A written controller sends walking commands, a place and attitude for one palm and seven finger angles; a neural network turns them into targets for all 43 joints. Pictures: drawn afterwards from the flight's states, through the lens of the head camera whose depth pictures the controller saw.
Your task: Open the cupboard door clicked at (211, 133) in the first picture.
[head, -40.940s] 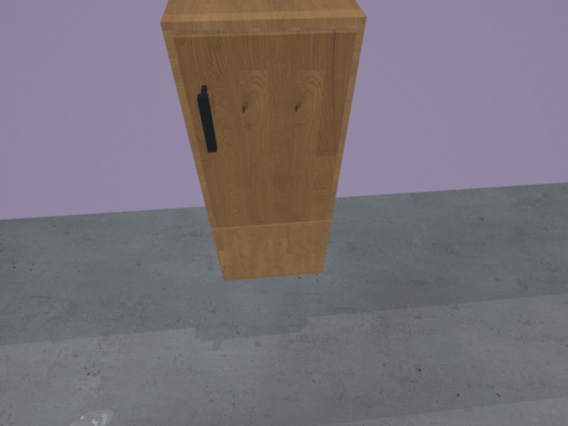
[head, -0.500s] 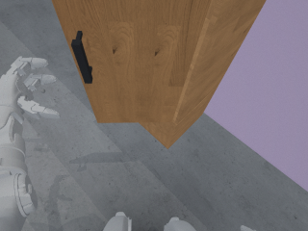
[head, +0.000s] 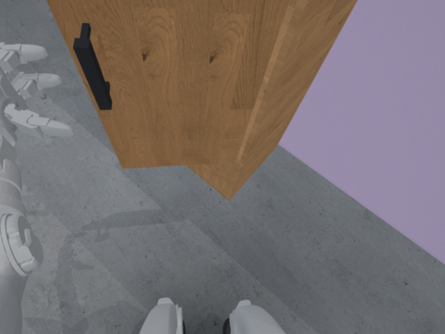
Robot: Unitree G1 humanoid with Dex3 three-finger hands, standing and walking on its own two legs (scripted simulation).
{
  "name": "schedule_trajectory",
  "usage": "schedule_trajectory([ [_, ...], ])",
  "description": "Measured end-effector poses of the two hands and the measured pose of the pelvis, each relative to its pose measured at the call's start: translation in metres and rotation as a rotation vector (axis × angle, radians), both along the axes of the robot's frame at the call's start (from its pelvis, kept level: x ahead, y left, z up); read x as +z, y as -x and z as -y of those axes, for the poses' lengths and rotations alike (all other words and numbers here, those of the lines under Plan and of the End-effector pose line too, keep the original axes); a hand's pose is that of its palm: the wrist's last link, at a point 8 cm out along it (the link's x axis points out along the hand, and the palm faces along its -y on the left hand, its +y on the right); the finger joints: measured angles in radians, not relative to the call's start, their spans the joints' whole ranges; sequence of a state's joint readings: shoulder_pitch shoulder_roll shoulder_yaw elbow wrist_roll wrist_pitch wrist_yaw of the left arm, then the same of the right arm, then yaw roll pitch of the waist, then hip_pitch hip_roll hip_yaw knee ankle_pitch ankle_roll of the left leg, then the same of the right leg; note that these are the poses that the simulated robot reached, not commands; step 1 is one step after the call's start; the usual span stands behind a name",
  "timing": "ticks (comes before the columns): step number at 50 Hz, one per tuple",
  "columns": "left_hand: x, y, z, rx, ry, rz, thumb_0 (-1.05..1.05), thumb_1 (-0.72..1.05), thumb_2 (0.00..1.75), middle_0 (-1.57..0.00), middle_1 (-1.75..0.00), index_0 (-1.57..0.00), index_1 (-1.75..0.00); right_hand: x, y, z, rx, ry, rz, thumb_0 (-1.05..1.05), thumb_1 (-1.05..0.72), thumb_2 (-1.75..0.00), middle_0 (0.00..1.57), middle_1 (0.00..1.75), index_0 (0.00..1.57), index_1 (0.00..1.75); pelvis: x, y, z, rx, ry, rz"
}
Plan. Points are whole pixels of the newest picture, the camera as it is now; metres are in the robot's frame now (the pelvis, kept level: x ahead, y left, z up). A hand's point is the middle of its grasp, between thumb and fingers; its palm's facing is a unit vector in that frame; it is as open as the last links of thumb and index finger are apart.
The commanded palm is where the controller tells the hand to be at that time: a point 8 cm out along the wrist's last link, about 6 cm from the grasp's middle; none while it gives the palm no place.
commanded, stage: move the hooked fingers beside the handle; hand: left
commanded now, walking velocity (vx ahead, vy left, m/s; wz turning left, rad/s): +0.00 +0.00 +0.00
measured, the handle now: (96, 69) +0.56 +0.19 +0.09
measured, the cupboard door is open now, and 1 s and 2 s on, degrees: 47 47 47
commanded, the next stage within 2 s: slide the fingers in behind the handle in 0.80 s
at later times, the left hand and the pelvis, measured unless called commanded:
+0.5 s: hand (42, 99) +0.48 +0.26 +0.09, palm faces +0.04 -1.00 +0.00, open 14.0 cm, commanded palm +0.46 +0.30 +0.08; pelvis +0.01 +0.00 +0.00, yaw +0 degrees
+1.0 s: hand (48, 100) +0.48 +0.25 +0.09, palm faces +0.06 -1.00 -0.01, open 14.0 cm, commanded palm +0.47 +0.29 +0.08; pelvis +0.00 -0.01 +0.00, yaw +0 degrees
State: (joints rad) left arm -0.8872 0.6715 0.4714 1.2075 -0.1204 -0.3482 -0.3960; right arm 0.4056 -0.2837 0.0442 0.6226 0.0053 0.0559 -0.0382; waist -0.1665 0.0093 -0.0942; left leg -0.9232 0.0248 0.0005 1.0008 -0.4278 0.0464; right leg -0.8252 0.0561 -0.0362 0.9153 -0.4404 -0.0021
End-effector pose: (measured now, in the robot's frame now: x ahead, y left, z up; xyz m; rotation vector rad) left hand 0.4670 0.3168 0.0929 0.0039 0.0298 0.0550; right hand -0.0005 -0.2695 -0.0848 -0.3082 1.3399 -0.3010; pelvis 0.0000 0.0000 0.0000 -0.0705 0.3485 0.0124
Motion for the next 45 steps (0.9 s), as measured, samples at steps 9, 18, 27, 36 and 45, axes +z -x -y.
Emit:
schedule_trajectory([
  [9, -0.005, -0.009, -0.007, 0.006, -0.006, -0.009, -0.02, -0.5, 0.3, -0.3, -1.2, -0.3, -1.2, 0.003, 0.011, -0.002, -0.028, 0.001, -0.03, 0.0, -0.91, -0.9, 0.2, 0.3, 0.2, 0.3, -0.002, -0.002, -0.002, -0.018, 0.004, -0.019],
  [18, -0.005, 0.003, -0.012, 0.005, -0.004, 0.011, -0.02, -0.5, 0.3, -0.3, -1.2, -0.3, -1.2, 0.002, 0.005, -0.005, -0.02, -0.012, -0.047, 0.0, -0.91, -0.9, 0.2, 0.3, 0.2, 0.3, 0.001, -0.006, -0.002, -0.007, 0.009, -0.009],
  [27, 0.0, 0.009, 0.005, -0.007, 0.004, 0.011, -0.02, -0.5, 0.3, -0.3, -1.2, -0.3, -1.2, 0.0, -0.02, -0.005, 0.015, -0.028, 0.025, 0.0, -0.91, -0.9, 0.2, 0.3, 0.2, 0.3, 0.003, -0.006, -0.001, 0.003, 0.004, 0.012],
  [36, 0.003, 0.013, 0.008, 0.019, -0.013, 0.023, -0.02, -0.5, 0.3, -0.3, -1.2, -0.3, -1.2, -0.004, -0.031, -0.002, 0.031, -0.037, 0.078, 0.0, -0.91, -0.9, 0.2, 0.3, 0.2, 0.3, 0.001, -0.001, 0.004, 0.0, -0.003, 0.022],
  [45, 0.004, 0.012, 0.007, 0.013, -0.016, 0.016, -0.02, -0.5, 0.3, -0.3, -1.2, -0.3, -1.2, -0.006, -0.014, 0.007, 0.02, -0.023, 0.03, 0.0, -0.91, -0.9, 0.2, 0.3, 0.2, 0.3, -0.001, 0.002, 0.01, 0.004, -0.003, 0.015],
])
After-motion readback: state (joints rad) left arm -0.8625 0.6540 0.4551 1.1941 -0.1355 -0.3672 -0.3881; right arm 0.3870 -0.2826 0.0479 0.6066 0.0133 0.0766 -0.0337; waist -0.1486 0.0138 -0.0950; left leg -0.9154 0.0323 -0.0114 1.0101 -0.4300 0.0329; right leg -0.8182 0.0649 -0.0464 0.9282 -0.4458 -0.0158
